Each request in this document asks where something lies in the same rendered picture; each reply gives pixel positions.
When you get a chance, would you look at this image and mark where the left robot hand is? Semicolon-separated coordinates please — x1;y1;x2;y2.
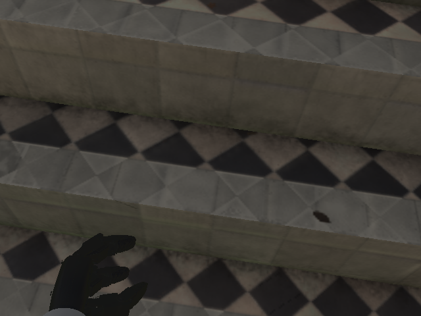
49;233;148;316

